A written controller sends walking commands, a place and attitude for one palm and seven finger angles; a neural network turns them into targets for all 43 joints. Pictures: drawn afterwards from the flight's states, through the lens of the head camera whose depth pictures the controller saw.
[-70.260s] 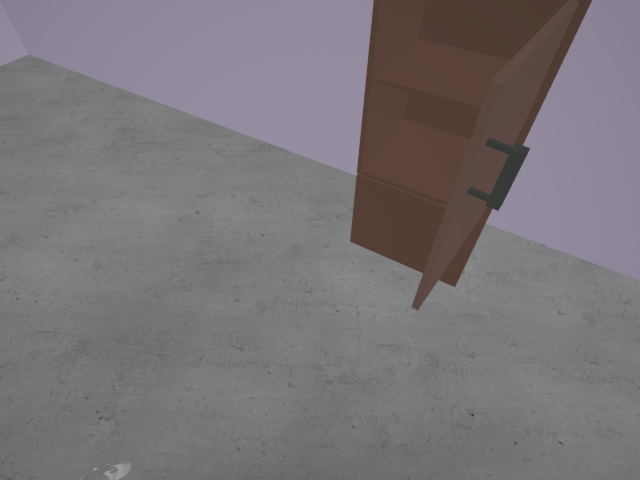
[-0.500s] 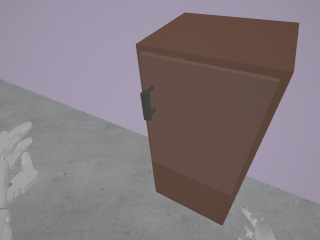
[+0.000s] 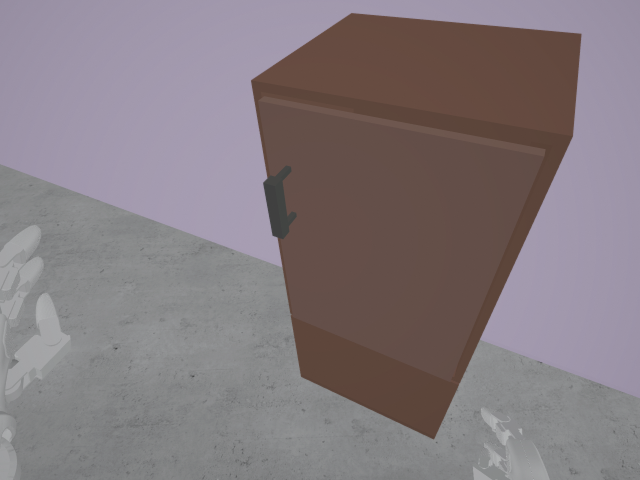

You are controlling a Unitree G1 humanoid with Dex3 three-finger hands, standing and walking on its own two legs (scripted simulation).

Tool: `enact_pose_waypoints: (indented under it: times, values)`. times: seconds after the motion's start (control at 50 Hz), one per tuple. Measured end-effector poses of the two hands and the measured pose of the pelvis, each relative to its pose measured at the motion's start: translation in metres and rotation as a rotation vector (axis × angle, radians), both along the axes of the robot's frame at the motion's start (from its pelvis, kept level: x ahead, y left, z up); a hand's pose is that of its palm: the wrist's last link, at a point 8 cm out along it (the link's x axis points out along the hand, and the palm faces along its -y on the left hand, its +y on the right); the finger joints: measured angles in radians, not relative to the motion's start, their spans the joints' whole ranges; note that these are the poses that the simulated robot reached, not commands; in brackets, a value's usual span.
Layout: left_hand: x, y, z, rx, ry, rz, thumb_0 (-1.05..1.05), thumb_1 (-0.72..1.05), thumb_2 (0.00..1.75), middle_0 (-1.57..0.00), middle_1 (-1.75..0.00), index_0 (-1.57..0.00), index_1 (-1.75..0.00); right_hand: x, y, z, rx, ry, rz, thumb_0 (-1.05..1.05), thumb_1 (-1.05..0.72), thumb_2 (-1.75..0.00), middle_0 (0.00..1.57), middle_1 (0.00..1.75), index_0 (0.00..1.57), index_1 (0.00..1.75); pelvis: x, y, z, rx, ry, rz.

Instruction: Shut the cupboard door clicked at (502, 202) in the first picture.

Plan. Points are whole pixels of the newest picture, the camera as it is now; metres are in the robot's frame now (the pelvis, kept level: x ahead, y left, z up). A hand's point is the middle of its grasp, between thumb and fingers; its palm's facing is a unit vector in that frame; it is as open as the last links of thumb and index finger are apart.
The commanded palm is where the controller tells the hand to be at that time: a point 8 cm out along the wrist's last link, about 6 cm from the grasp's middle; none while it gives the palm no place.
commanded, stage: step back with the hand held close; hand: left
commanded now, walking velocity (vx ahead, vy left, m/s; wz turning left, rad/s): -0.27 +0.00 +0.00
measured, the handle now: (283, 201) +0.56 +0.13 +0.05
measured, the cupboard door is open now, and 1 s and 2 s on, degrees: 0 0 0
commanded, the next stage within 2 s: stop stepping back and stand still in 1.32 s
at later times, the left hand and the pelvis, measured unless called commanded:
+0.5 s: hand (31, 383) +0.16 +0.28 +0.15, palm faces +0.39 -0.79 -0.46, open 7.4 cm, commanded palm +0.10 +0.32 +0.17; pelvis -0.05 +0.02 -0.01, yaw -2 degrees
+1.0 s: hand out of the picture +0.08 +0.28 +0.16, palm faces +0.45 -0.78 -0.43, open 7.4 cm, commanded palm +0.01 +0.32 +0.17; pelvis -0.12 +0.02 -0.03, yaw +2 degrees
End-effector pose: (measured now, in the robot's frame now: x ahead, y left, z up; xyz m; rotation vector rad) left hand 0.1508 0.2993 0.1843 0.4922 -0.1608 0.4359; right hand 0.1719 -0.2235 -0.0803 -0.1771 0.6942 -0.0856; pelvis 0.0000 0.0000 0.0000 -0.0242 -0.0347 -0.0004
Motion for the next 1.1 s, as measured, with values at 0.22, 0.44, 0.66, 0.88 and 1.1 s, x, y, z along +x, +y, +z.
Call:
enact_pose_waypoints:
  times: [0.22,0.44,0.66,0.88,1.1]
  values:
    - [0.012,0.000,-0.014,0.032,0.056,-0.078,0.01,0.89,0.90,-0.21,-0.31,-0.21,-0.30,-0.020,-0.019,-0.005,-0.045,0.062,-0.129,0.02,-0.91,-0.90,0.20,0.30,0.20,0.30,-0.006,0.011,-0.006,0.011,0.055,-0.021]
    - [-0.022,0.016,-0.012,0.064,-0.012,-0.093,0.01,0.89,0.90,-0.21,-0.31,-0.22,-0.30,-0.057,-0.010,0.004,-0.085,0.045,-0.144,0.02,-0.91,-0.90,0.20,0.30,0.20,0.30,-0.038,0.021,-0.012,0.004,0.046,-0.031]
    - [-0.063,0.025,-0.013,0.095,-0.093,-0.051,0.01,0.89,0.90,-0.21,-0.31,-0.22,-0.30,-0.099,0.004,-0.008,-0.094,0.062,-0.093,0.02,-0.90,-0.90,0.20,0.30,0.20,0.30,-0.073,0.023,-0.020,-0.008,0.032,0.002]
    - [-0.095,0.015,-0.012,0.120,-0.154,-0.055,0.01,0.89,0.90,-0.21,-0.31,-0.22,-0.30,-0.127,-0.005,-0.016,-0.101,0.065,-0.076,0.02,-0.90,-0.90,0.20,0.30,0.21,0.30,-0.102,0.014,-0.028,-0.008,0.023,0.013]
    - [-0.129,0.026,-0.011,0.146,-0.177,-0.094,0.01,0.88,0.90,-0.21,-0.31,-0.22,-0.30,-0.160,-0.004,-0.006,-0.153,0.075,-0.086,0.02,-0.91,-0.90,0.20,0.30,0.20,0.30,-0.136,0.024,-0.028,-0.038,0.040,0.046]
